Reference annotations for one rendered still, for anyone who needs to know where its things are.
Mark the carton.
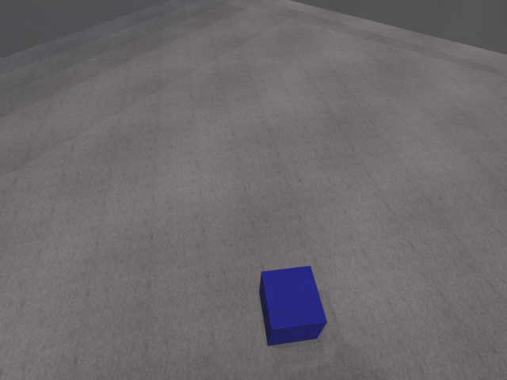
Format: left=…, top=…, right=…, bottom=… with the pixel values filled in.
left=259, top=266, right=327, bottom=346

